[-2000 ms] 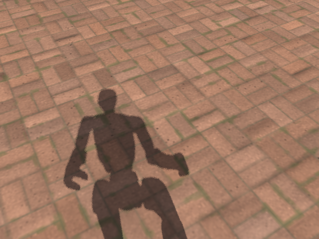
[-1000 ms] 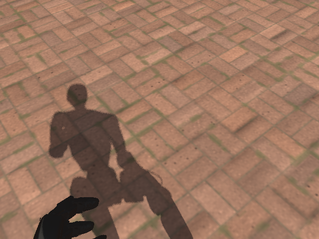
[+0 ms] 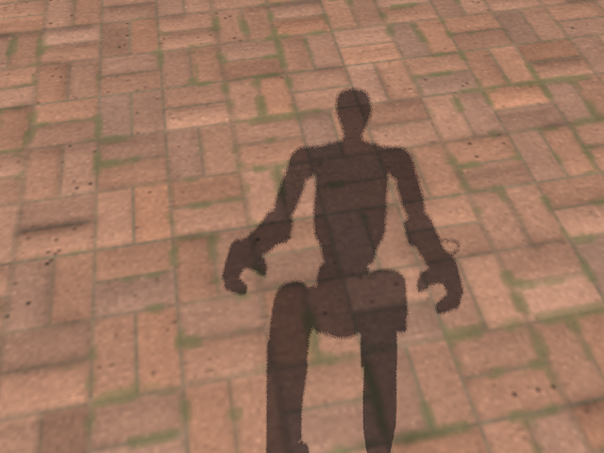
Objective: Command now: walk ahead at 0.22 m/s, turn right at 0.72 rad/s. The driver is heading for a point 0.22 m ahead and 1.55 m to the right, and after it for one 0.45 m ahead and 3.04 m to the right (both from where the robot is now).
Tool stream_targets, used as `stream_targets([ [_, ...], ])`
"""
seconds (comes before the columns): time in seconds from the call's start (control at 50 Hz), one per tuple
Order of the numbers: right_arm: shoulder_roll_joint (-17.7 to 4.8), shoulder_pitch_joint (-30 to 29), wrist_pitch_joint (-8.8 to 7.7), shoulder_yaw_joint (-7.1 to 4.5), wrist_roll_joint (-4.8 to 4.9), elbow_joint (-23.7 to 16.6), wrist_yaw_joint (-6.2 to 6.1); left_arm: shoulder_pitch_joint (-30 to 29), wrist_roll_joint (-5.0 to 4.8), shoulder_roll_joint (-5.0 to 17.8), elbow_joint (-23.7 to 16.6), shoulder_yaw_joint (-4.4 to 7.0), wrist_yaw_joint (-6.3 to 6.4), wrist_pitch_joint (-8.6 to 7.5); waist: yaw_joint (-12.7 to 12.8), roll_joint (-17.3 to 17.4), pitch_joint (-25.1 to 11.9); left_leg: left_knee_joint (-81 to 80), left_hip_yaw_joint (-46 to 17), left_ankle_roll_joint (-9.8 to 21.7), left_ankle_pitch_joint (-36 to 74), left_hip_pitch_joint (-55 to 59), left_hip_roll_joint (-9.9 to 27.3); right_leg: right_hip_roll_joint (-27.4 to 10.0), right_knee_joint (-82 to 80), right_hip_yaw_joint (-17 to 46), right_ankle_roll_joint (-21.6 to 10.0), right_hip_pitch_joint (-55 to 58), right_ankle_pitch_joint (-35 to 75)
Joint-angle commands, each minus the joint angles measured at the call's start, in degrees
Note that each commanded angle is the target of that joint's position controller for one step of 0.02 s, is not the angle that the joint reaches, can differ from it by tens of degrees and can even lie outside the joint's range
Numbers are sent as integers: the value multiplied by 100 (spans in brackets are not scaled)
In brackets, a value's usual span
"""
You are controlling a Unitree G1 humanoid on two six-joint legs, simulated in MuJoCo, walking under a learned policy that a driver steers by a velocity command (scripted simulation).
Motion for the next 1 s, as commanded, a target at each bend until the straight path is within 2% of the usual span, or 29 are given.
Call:
stream_targets([
  [0.02,-1037,-660,128,-276,128,-536,-126,921,18,657,-220,249,-176,61,588,697,-956,860,-95,269,5750,-177,1502,411,-87,-372,-291,1547,-326],
  [0.04,-1052,-786,200,-289,157,-601,-127,1401,-5,866,-168,357,-148,98,850,697,-1126,1626,-104,179,5937,-293,1487,580,-85,-397,-468,2045,-684],
  [0.06,-948,-969,237,-256,184,-671,-93,2167,-13,1113,-37,498,-65,106,1294,421,-1387,2930,-147,-17,5231,-774,1296,699,-566,-211,-709,3033,-471],
  [0.08,-472,-791,210,-122,41,-719,22,1973,-34,1369,-64,549,84,90,977,-934,-1021,4490,-221,-370,959,-1795,483,234,-826,797,-952,3520,2107],
  [0.1,-76,254,185,-23,-117,-761,169,1264,205,1657,-516,523,135,12,23,-1923,-1517,6567,-1073,-783,-2026,-3620,-702,-902,-885,3685,-2338,4563,3339],
  [0.12,-674,500,109,-51,-50,-747,258,869,285,1632,-905,526,57,-48,211,-1145,-2703,6974,-2344,-666,-1642,-3793,-554,-1456,-1919,5112,-2735,4870,936],
  [0.14,-1015,-194,90,-127,51,-840,262,594,141,1351,-1052,489,41,-58,341,-330,-2110,6590,-2371,-477,-1151,-3932,-323,-1260,-2200,4710,-2410,4350,-653],
  [0.16,-944,-608,129,-134,-18,-892,193,394,-28,1066,-1057,423,85,-19,220,450,-1455,6066,-2340,-436,-739,-4003,-108,-972,-2285,4254,-2029,3620,-1505],
  [0.18,-894,-748,193,-125,-73,-903,134,263,-94,921,-1103,374,149,11,129,530,-1255,5553,-2379,-428,-510,-3810,42,-782,-2264,3922,-1844,3072,-1565],
  [0.22,-809,-833,282,-143,-81,-856,131,115,-31,848,-1206,374,277,125,44,243,-1084,4531,-2322,-480,-316,-3264,81,-249,-2247,3223,-1505,2496,-1207],
  [0.24,-659,-836,281,-115,-75,-793,131,129,-9,890,-1229,400,331,179,61,169,-1089,4057,-2223,-551,-246,-3153,7,-100,-2154,3008,-1428,2437,-784],
  [0.28,-506,-932,282,-85,-57,-737,111,334,-9,1041,-1216,468,440,281,176,72,-1291,3489,-2203,-729,-111,-3080,-124,-56,-1982,2972,-1405,2564,-153],
  [0.34,-543,-1011,311,-109,4,-673,76,228,-57,1095,-1294,506,548,439,250,-224,-1393,2923,-2290,-852,401,-2994,-174,62,-1895,3055,-1221,2521,-849],
  [0.4,-589,-1168,270,-146,20,-667,81,115,-39,1037,-1361,502,552,535,367,-593,-1233,2376,-2321,-847,619,-2781,-217,209,-1883,3240,-1080,2367,-1622],
  [0.46,-681,-1200,143,-197,31,-658,135,43,-29,1012,-1424,506,503,570,445,-831,-1190,1640,-2369,-737,561,-2445,-244,222,-1670,3582,-1024,2485,-1527],
  [0.52,-878,-744,39,-319,46,-487,195,-190,-93,977,-1528,484,467,588,210,-856,-1199,185,-2288,-546,1256,-1531,-61,436,-1212,3796,-803,2358,-1659],
  [0.54,-1074,-702,58,-376,6,-483,179,92,-101,734,-1495,408,443,596,332,-234,-1392,-230,-2750,-251,1503,-818,693,811,-503,3380,-577,1959,-3161],
  [0.56,-1440,-873,149,-411,-101,-630,130,416,-71,488,-1502,329,421,586,594,1072,-1394,-339,-3987,392,1909,-341,1893,1540,777,2210,-305,1051,-4229],
  [0.58,-1376,-846,161,-421,-291,-618,136,342,-64,993,-1635,467,365,503,606,1800,-1151,-554,-4858,996,1800,-834,2454,1329,1947,1766,-45,384,-4137],
  [0.6,-1057,-1104,164,-348,-235,-765,97,350,-61,1372,-1482,561,343,485,578,1377,-959,-514,-4351,986,1409,-964,2271,928,2500,1601,110,283,-3652],
  [0.62,-845,-1265,207,-290,-148,-823,34,378,-78,1383,-1338,583,346,520,544,1047,-808,-428,-3652,739,991,-1073,1837,793,2755,1470,183,247,-3198],
  [0.64,-815,-1287,256,-257,-80,-874,-36,490,-50,1222,-1232,544,372,579,523,857,-786,-364,-3251,599,963,-1038,1592,738,3168,1324,257,161,-2914],
  [0.66,-813,-1275,293,-228,-56,-879,-86,570,-53,1101,-1228,496,353,609,465,798,-679,-367,-2955,643,1260,-1075,1560,649,3517,1156,329,39,-2779],
  [0.72,-894,-872,371,-215,-156,-813,-142,177,-148,871,-1422,375,356,582,156,903,-655,-467,-2287,805,1789,-688,1513,259,3255,611,483,-280,-2511],
  [0.78,-1042,-556,417,-268,-173,-746,-115,-75,-129,781,-1538,326,360,567,-81,994,-838,-492,-2074,990,2027,-132,1804,-72,2721,503,632,-367,-2565],
  [0.88,-1239,-656,426,-373,-119,-702,23,-119,-54,563,-1534,240,301,575,-67,1015,-984,-470,-1374,970,2171,-386,1990,-226,1534,214,500,549,-2602],
  [0.92,-1287,-668,416,-397,-50,-644,109,-71,-28,540,-1495,234,285,597,-2,1040,-1037,-342,-1216,955,2505,-546,2030,-57,962,39,367,1095,-2752],
  [0.96,-1321,-645,386,-410,87,-574,180,32,-22,549,-1456,252,256,631,106,1103,-1111,-80,-1217,875,2836,-449,2147,64,237,5,178,1485,-2728],
  [1.0,-1214,-695,368,-373,254,-485,207,486,-15,585,-1242,306,235,651,411,1003,-1176,532,-970,492,2808,-750,2026,274,-1231,-74,-172,2472,-1778],
])
Next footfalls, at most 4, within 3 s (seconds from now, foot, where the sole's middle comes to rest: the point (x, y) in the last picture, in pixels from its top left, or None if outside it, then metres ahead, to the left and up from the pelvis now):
0.06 right None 0.25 -0.08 -0.77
0.54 left None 0.36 0.09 -0.77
1.02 right None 0.13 -0.06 -0.77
1.40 left None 0.34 0.07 -0.77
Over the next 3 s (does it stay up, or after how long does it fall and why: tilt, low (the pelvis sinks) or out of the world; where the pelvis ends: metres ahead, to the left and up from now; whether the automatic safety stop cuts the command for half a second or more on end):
stays up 0.26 -0.31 -0.04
